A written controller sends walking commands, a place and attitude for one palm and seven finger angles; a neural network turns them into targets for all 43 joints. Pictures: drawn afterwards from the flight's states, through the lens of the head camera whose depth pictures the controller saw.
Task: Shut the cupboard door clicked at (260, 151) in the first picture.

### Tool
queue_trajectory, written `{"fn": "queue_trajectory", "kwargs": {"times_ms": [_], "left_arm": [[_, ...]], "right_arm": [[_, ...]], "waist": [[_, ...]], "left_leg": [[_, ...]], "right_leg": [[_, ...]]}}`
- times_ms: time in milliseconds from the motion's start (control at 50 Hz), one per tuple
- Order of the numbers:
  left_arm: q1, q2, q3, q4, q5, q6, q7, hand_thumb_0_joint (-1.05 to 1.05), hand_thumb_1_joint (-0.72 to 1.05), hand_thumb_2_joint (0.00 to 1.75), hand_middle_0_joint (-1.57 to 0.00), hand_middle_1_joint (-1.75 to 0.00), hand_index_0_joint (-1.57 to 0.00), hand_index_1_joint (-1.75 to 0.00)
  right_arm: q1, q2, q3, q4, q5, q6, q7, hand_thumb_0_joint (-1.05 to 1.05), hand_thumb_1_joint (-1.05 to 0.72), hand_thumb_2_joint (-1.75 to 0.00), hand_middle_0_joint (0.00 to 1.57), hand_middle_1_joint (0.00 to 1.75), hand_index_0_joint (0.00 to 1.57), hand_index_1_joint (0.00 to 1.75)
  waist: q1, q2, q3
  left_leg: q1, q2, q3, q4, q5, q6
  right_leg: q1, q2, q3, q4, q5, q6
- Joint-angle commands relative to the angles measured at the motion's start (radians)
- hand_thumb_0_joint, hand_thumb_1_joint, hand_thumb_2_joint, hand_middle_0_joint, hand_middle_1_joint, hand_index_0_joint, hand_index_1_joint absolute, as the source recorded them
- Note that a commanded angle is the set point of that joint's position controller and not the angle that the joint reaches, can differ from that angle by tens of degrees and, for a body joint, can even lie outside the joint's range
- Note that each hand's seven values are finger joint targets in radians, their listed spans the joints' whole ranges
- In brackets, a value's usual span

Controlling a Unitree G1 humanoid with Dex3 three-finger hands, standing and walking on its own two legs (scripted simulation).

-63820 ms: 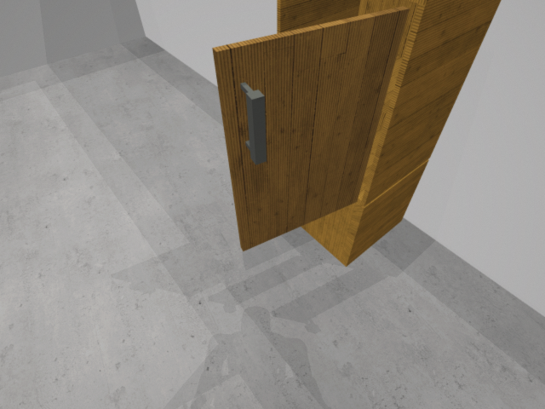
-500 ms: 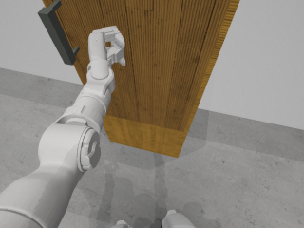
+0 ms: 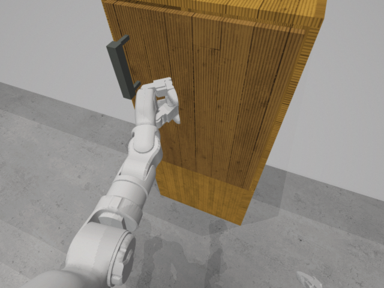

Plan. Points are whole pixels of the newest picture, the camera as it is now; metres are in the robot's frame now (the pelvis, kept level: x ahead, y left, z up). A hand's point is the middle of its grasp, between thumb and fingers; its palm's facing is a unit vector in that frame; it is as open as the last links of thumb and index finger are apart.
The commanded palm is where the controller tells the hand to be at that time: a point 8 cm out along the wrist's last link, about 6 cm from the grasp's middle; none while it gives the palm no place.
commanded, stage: draw the hand back to the body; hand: left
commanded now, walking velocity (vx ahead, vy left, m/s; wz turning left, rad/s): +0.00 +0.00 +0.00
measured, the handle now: (127, 68) +0.61 +0.16 +0.13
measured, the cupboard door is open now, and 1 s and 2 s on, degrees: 0 0 0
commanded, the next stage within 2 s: step back with the hand held close in 1.70 s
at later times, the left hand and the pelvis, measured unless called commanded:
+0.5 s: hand (129, 135) +0.37 +0.12 +0.14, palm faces +0.02 -1.00 +0.00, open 3.1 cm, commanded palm +0.34 +0.17 +0.16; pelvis +0.00 +0.02 +0.01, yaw -1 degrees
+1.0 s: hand (33, 182) +0.26 +0.23 +0.18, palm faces +0.23 -0.93 -0.27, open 3.8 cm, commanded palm +0.22 +0.28 +0.18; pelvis +0.01 +0.04 +0.03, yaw +1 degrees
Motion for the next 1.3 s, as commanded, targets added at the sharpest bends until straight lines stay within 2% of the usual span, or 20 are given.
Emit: {"fn": "queue_trajectory", "kwargs": {"times_ms": [0, 60, 100, 160, 240, 300, 340, 420, 540, 600, 620, 640, 700, 780, 820, 880, 940, 1020, 1180, 1280], "left_arm": [[-0.58, 0.145, 0.017, -0.07, 0.04, 0.002, 0.021, 0.0, 0.9, 0.9, -1.3, -1.5, -1.3, -1.5], [-0.576, 0.168, 0.076, 0.033, -0.008, 0.099, 0.007, 0.0, 0.9, 0.9, -1.3, -1.5, -1.3, -1.5], [-0.607, 0.171, 0.108, 0.051, -0.054, 0.118, -0.004, 0.0, 0.9, 0.9, -1.3, -1.5, -1.3, -1.5], [-0.464, 0.245, 0.205, -0.08, -0.071, 0.043, -0.019, 0.0, 0.9, 0.9, -1.3, -1.5, -1.3, -1.5], [-0.248, 0.233, 0.15, -0.321, 0.003, -0.075, -0.051, 0.0, 0.9, 0.9, -1.3, -1.5, -1.3, -1.5], [-0.116, 0.177, 0.044, -0.425, 0.014, -0.023, -0.11, 0.0, 0.9, 0.9, -1.3, -1.5, -1.3, -1.5], [-0.109, 0.152, 0.011, -0.52, -0.041, 0.06, -0.155, 0.0, 0.9, 0.9, -1.3, -1.5, -1.3, -1.5], [-0.168, 0.186, 0.034, -0.739, -0.14, 0.175, -0.196, 0.0, 0.9, 0.9, -1.3, -1.5, -1.3, -1.5], [0.041, 0.206, 0.033, -0.842, -0.108, 0.204, -0.177, 0.0, 0.9, 0.9, -1.24, -1.44, -1.24, -1.44], [0.244, 0.239, 0.074, -0.826, -0.113, 0.284, -0.208, 0.0, 0.9, 0.9, -1.16, -1.35, -1.16, -1.35], [0.31, 0.287, 0.009, -0.888, -0.054, 0.234, -0.199, 0.0, 0.9, 0.9, -1.13, -1.32, -1.13, -1.32], [0.389, 0.29, 0.039, -0.86, -0.055, 0.221, -0.194, 0.0, 0.9, 0.9, -1.11, -1.29, -1.11, -1.29], [0.454, 0.329, 0.068, -0.944, -0.048, 0.213, -0.195, 0.0, 0.9, 0.9, -1.02, -1.2, -1.02, -1.2], [0.44, 0.361, 0.073, -1.165, -0.027, 0.19, -0.181, 0.0, 0.9, 0.9, -0.92, -1.08, -0.92, -1.08], [0.441, 0.378, 0.08, -1.259, -0.018, 0.18, -0.164, 0.0, 0.9, 0.9, -0.86, -1.02, -0.86, -1.02], [0.538, 0.387, 0.097, -1.303, -0.015, 0.182, -0.146, 0.0, 0.9, 0.9, -0.78, -0.93, -0.78, -0.93], [0.677, 0.389, 0.133, -1.268, -0.017, 0.191, -0.139, 0.0, 0.9, 0.9, -0.69, -0.84, -0.69, -0.84], [0.851, 0.404, 0.201, -1.218, -0.024, 0.199, -0.145, 0.0, 0.9, 0.9, -0.58, -0.72, -0.58, -0.72], [1.002, 0.529, 0.379, -1.411, -0.026, 0.162, -0.131, 0.0, 0.9, 0.9, -0.36, -0.48, -0.36, -0.48], [1.098, 0.554, 0.443, -1.419, -0.027, 0.158, -0.112, 0.0, 0.9, 0.9, -0.23, -0.33, -0.23, -0.33]], "right_arm": [[0.046, -0.087, -0.016, -0.059, 0.004, -0.011, -0.012, 0.0, -0.9, -0.9, 0.2, 0.3, 0.2, 0.3], [0.016, -0.095, -0.006, -0.074, 0.017, 0.019, -0.025, 0.0, -0.9, -0.9, 0.2, 0.3, 0.2, 0.3], [0.004, -0.094, 0.003, -0.086, 0.017, 0.026, -0.032, 0.0, -0.9, -0.9, 0.2, 0.3, 0.2, 0.3], [-0.006, -0.089, 0.004, -0.129, 0.008, 0.018, -0.031, 0.0, -0.9, -0.9, 0.2, 0.3, 0.2, 0.3], [0.002, -0.073, -0.005, -0.166, 0.004, -0.007, -0.003, 0.0, -0.9, -0.9, 0.2, 0.3, 0.2, 0.3], [-0.025, -0.082, -0.013, -0.183, 0.023, 0.003, 0.006, 0.0, -0.9, -0.9, 0.2, 0.3, 0.2, 0.3], [-0.064, -0.088, -0.017, -0.201, 0.041, 0.009, -0.01, 0.0, -0.9, -0.9, 0.2, 0.3, 0.2, 0.3], [-0.15, -0.084, 0.003, -0.217, 0.06, -0.008, -0.061, 0.0, -0.9, -0.9, 0.2, 0.3, 0.2, 0.3], [-0.184, -0.07, 0.026, -0.203, 0.054, -0.038, -0.073, 0.0, -0.9, -0.9, 0.2, 0.3, 0.2, 0.3], [-0.199, -0.074, 0.032, -0.216, 0.059, -0.017, -0.065, 0.0, -0.9, -0.9, 0.2, 0.3, 0.2, 0.3], [-0.215, -0.056, 0.039, -0.215, 0.044, -0.007, -0.072, 0.0, -0.9, -0.9, 0.2, 0.3, 0.2, 0.3], [-0.218, -0.058, 0.037, -0.215, 0.041, 0.003, -0.076, 0.0, -0.9, -0.9, 0.2, 0.3, 0.2, 0.3], [-0.24, -0.056, 0.046, -0.23, 0.037, 0.033, -0.081, 0.0, -0.9, -0.9, 0.2, 0.3, 0.2, 0.3], [-0.257, -0.051, 0.053, -0.246, 0.029, 0.027, -0.084, 0.0, -0.9, -0.9, 0.2, 0.3, 0.2, 0.3], [-0.255, -0.049, 0.057, -0.242, 0.024, 0.011, -0.085, 0.0, -0.9, -0.9, 0.2, 0.3, 0.2, 0.3], [-0.252, -0.054, 0.059, -0.23, 0.017, -0.008, -0.09, 0.0, -0.9, -0.9, 0.2, 0.3, 0.2, 0.3], [-0.254, -0.057, 0.055, -0.221, 0.013, -0.005, -0.092, 0.0, -0.9, -0.9, 0.2, 0.3, 0.2, 0.3], [-0.259, -0.06, 0.046, -0.216, 0.014, 0.016, -0.089, 0.0, -0.9, -0.9, 0.2, 0.3, 0.2, 0.3], [-0.255, -0.057, 0.03, -0.226, 0.016, -0.009, -0.085, 0.0, -0.9, -0.9, 0.2, 0.3, 0.2, 0.3], [-0.247, -0.057, 0.025, -0.215, 0.022, -0.045, -0.093, 0.0, -0.9, -0.9, 0.2, 0.3, 0.2, 0.3]], "waist": [[-0.062, -0.159, -0.273], [-0.039, -0.163, -0.283], [-0.034, -0.192, -0.294], [0.039, -0.164, -0.402], [0.074, -0.119, -0.454], [0.056, -0.124, -0.353], [0.046, -0.136, -0.308], [0.052, -0.107, -0.272], [0.078, -0.038, -0.217], [0.103, -0.068, -0.183], [0.074, -0.086, -0.077], [0.081, -0.134, -0.047], [0.086, -0.13, -0.033], [0.082, 0.061, -0.1], [0.079, 0.113, -0.127], [0.083, 0.1, -0.119], [0.09, -0.029, -0.065], [0.103, -0.092, 0.003], [0.13, 0.063, -0.106], [0.13, 0.082, -0.014]], "left_leg": [[0.084, -0.03, 0.031, -0.059, 0.08, 0.046], [0.066, -0.037, 0.032, -0.078, 0.075, 0.043], [0.056, -0.037, 0.032, -0.079, 0.101, 0.041], [0.072, -0.035, 0.037, -0.081, 0.213, 0.038], [0.124, -0.021, 0.057, -0.075, 0.317, 0.039], [0.165, -0.005, 0.06, -0.098, 0.304, 0.044], [0.199, -0.002, 0.059, -0.12, 0.248, 0.05], [0.255, -0.011, 0.046, -0.148, 0.18, 0.056], [0.298, -0.002, 0.01, -0.195, 0.17, 0.043], [0.282, 0.001, 0.009, -0.216, 0.191, 0.036], [0.282, 0.002, -0.011, -0.261, 0.182, 0.038], [0.27, 0.005, -0.01, -0.273, 0.156, 0.04], [0.29, 0.013, -0.011, -0.296, 0.168, 0.044], [0.393, 0.023, -0.026, -0.328, 0.214, 0.034], [0.425, 0.028, -0.046, -0.346, 0.226, 0.026], [0.444, 0.034, -0.061, -0.359, 0.266, 0.022], [0.418, 0.035, -0.056, -0.369, 0.28, 0.023], [0.372, 0.033, -0.04, -0.372, 0.285, 0.023], [0.381, 0.032, -0.033, -0.336, 0.402, 0.013], [0.354, 0.034, -0.036, -0.342, 0.365, 0.005]], "right_leg": [[0.138, -0.05, 0.061, -0.149, 0.223, 0.073], [0.18, -0.058, 0.076, -0.176, 0.201, 0.072], [0.212, -0.06, 0.074, -0.172, 0.248, 0.07], [0.337, -0.061, 0.069, -0.119, 0.425, 0.058], [0.361, -0.057, 0.052, -0.068, 0.545, 0.048], [0.311, -0.052, 0.038, -0.101, 0.496, 0.049], [0.301, -0.047, 0.042, -0.155, 0.413, 0.057], [0.308, -0.047, 0.046, -0.224, 0.266, 0.057], [0.289, -0.04, 0.012, -0.211, 0.198, 0.038], [0.324, -0.043, 0.003, -0.214, 0.232, 0.034], [0.302, -0.062, 0.036, -0.272, 0.207, 0.048], [0.311, -0.063, 0.039, -0.292, 0.174, 0.053], [0.346, -0.066, 0.041, -0.318, 0.177, 0.049], [0.382, -0.06, 0.032, -0.329, 0.21, 0.035], [0.4, -0.055, 0.021, -0.328, 0.211, 0.029], [0.417, -0.05, 0.013, -0.337, 0.235, 0.027], [0.425, -0.046, 0.005, -0.347, 0.247, 0.031], [0.434, -0.054, 0.004, -0.36, 0.248, 0.036], [0.508, -0.064, 0.013, -0.333, 0.338, 0.035], [0.458, -0.056, 0.009, -0.344, 0.292, 0.033]]}}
